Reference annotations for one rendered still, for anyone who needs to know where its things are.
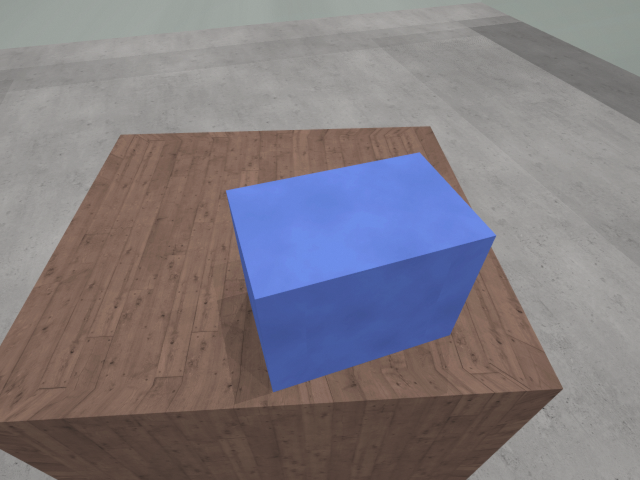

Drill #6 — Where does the carton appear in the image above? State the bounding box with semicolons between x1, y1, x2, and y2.
226;152;496;392

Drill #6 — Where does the pedestal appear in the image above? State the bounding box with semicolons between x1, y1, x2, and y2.
0;126;563;480

